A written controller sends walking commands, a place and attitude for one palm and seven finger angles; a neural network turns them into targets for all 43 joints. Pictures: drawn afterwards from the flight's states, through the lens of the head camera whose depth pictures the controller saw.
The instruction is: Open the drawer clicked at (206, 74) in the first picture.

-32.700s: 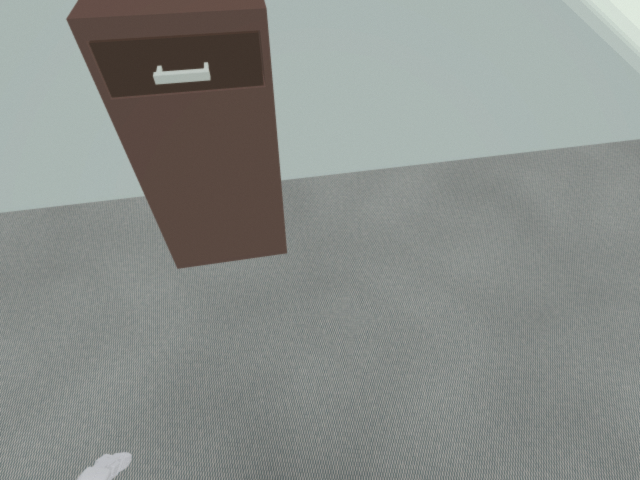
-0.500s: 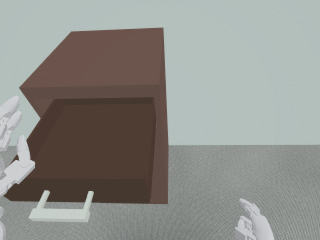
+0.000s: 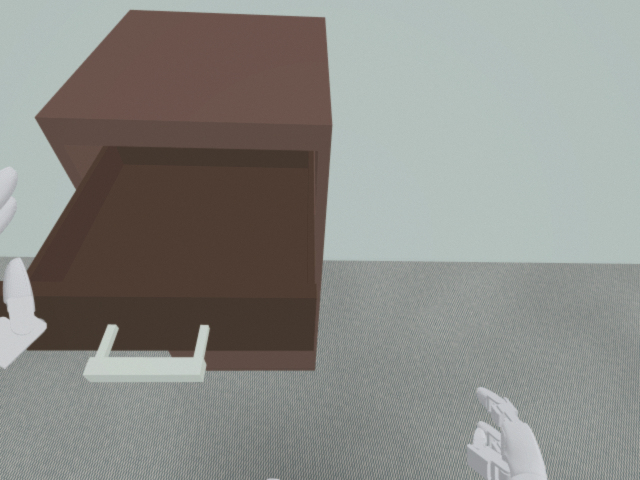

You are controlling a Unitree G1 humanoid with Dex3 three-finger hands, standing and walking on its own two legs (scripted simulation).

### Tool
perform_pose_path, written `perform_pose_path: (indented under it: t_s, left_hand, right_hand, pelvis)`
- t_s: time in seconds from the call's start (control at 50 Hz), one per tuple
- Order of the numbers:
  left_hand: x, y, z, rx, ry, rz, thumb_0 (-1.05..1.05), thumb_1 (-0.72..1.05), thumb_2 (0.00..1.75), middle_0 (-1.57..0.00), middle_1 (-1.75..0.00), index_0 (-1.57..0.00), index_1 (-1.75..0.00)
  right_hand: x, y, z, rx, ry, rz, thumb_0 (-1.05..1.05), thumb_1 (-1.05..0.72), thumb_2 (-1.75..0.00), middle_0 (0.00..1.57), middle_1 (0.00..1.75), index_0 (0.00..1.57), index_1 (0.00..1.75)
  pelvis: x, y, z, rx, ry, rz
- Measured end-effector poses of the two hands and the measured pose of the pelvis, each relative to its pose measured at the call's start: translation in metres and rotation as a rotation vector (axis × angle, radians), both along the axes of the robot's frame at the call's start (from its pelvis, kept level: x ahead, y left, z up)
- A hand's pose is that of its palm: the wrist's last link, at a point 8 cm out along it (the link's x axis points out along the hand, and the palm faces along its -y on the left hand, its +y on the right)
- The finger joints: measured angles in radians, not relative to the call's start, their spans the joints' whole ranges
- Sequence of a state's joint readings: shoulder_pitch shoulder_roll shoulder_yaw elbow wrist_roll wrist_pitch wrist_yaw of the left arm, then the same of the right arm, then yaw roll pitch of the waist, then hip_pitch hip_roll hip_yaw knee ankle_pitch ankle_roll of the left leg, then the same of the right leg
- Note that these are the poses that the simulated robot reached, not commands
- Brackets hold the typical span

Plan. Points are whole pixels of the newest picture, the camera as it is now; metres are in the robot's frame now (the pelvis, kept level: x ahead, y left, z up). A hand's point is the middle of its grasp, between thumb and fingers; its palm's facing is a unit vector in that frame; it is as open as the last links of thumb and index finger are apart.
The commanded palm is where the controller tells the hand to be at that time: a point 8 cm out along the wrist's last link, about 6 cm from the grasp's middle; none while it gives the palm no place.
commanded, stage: step back with the hand held close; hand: left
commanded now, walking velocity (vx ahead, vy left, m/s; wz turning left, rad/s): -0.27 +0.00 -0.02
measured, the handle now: (152, 351) +0.25 +0.22 +0.03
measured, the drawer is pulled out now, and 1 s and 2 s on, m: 0.28 0.28 0.28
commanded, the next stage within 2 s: stop stepping back and stand still in 0.42 s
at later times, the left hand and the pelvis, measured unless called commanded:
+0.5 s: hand out of the picture +0.10 +0.26 +0.20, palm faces +0.38 -0.83 -0.41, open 7.4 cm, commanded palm +0.01 +0.30 +0.22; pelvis -0.12 +0.02 +0.00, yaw +0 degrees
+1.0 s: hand out of the picture -0.03 +0.23 +0.19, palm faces +0.42 -0.81 -0.41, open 7.4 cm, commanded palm -0.09 +0.28 +0.22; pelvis -0.22 +0.00 +0.01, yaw +1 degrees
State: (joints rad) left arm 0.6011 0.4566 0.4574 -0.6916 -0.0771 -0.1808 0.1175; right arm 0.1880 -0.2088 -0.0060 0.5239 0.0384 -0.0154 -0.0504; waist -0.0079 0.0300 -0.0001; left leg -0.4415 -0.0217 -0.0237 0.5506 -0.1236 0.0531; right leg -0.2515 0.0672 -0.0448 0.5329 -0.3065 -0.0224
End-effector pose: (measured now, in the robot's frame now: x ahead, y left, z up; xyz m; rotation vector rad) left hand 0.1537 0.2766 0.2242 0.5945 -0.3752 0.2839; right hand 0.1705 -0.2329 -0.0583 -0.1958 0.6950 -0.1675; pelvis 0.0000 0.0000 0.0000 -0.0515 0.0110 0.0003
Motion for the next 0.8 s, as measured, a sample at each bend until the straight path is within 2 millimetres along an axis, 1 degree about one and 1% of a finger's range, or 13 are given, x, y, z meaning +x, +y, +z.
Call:
perform_pose_path:
  t_s: [0.08,0.18,0.26,0.34,0.38,0.42,0.46,0.5,0.58,0.64,0.68,0.72,0.8]
  left_hand:
    - [-0.021,0.006,-0.001,0.015,-0.009,0.022,0.01,0.89,0.90,-0.22,-0.30,-0.21,-0.30]
    - [-0.054,0.004,0.002,0.027,-0.017,0.026,0.01,0.89,0.90,-0.21,-0.30,-0.21,-0.30]
    - [-0.079,0.005,0.003,-0.004,-0.058,0.025,0.01,0.89,0.90,-0.22,-0.31,-0.21,-0.30]
    - [-0.087,0.023,-0.001,-0.056,-0.120,0.053,0.01,0.89,0.90,-0.22,-0.31,-0.21,-0.30]
    - [-0.086,0.034,-0.006,-0.067,-0.134,0.071,0.01,0.89,0.90,-0.22,-0.31,-0.21,-0.30]
    - [-0.085,0.039,-0.010,-0.078,-0.115,0.075,0.01,0.89,0.90,-0.21,-0.30,-0.21,-0.30]
    - [-0.088,0.035,-0.011,-0.079,-0.073,0.051,0.01,0.89,0.90,-0.21,-0.30,-0.20,-0.30]
    - [-0.096,0.024,-0.008,-0.070,-0.044,-0.002,0.01,0.89,0.90,-0.21,-0.30,-0.20,-0.30]
    - [-0.123,-0.005,0.007,-0.018,-0.039,-0.124,0.02,0.89,0.90,-0.21,-0.30,-0.20,-0.30]
    - [-0.147,-0.018,0.019,0.062,-0.052,-0.146,0.01,0.89,0.90,-0.21,-0.30,-0.21,-0.30]
    - [-0.162,-0.022,0.023,0.120,-0.057,-0.118,0.01,0.89,0.90,-0.22,-0.31,-0.21,-0.30]
    - [-0.176,-0.022,0.025,0.124,-0.043,-0.079,0.01,0.89,0.90,-0.22,-0.31,-0.21,-0.30]
    - [-0.202,-0.012,0.023,0.055,-0.016,0.025,0.01,0.88,0.90,-0.22,-0.31,-0.21,-0.30]
  right_hand:
    - [-0.018,0.012,-0.002,0.003,-0.012,0.040,0.01,-0.90,-0.90,0.20,0.30,0.20,0.30]
    - [-0.043,0.023,-0.012,0.019,0.016,0.095,0.01,-0.90,-0.90,0.20,0.30,0.20,0.30]
    - [-0.064,0.023,-0.017,0.003,0.072,0.092,0.01,-0.90,-0.90,0.20,0.30,0.20,0.30]
    - [-0.079,0.024,-0.014,-0.050,0.095,0.077,0.01,-0.90,-0.90,0.20,0.30,0.20,0.30]
    - [-0.084,0.026,-0.014,-0.066,0.089,0.073,0.01,-0.90,-0.90,0.20,0.30,0.20,0.30]
    - [-0.091,0.031,-0.009,-0.053,0.069,0.076,0.01,-0.90,-0.90,0.20,0.30,0.20,0.30]
    - [-0.100,0.036,-0.004,-0.031,0.037,0.079,0.01,-0.91,-0.90,0.20,0.30,0.20,0.30]
    - [-0.113,0.039,0.001,-0.004,0.014,0.075,0.01,-0.90,-0.90,0.20,0.30,0.20,0.30]
    - [-0.142,0.037,0.003,0.035,-0.006,0.055,0.01,-0.90,-0.90,0.20,0.30,0.20,0.30]
    - [-0.165,0.030,-0.002,0.053,-0.017,0.044,0.01,-0.90,-0.90,0.20,0.30,0.20,0.30]
    - [-0.180,0.022,-0.011,0.067,-0.013,0.036,0.01,-0.90,-0.90,0.20,0.30,0.20,0.30]
    - [-0.199,0.014,-0.020,0.076,0.025,0.023,0.01,-0.90,-0.90,0.20,0.30,0.20,0.30]
    - [-0.240,-0.007,-0.025,0.068,0.123,-0.027,0.01,-0.90,-0.90,0.20,0.30,0.20,0.30]
  pelvis:
    - [-0.019,0.003,-0.002,0.001,0.008,0.014]
    - [-0.046,0.003,-0.004,-0.009,0.003,0.043]
    - [-0.056,0.008,-0.003,0.009,-0.006,0.034]
    - [-0.064,0.017,-0.005,0.010,0.011,0.051]
    - [-0.078,0.021,-0.007,0.026,0.013,0.063]
    - [-0.093,0.022,-0.004,0.035,0.005,0.032]
    - [-0.106,0.023,0.000,0.025,0.008,0.015]
    - [-0.118,0.022,0.003,0.015,0.013,-0.002]
    - [-0.142,0.016,0.005,0.011,0.021,-0.041]
    - [-0.161,0.009,0.001,0.017,0.024,-0.044]
    - [-0.174,0.002,-0.004,0.037,0.021,-0.034]
    - [-0.187,-0.002,-0.002,0.024,-0.005,-0.012]
    - [-0.196,-0.007,0.009,0.064,-0.005,-0.023]
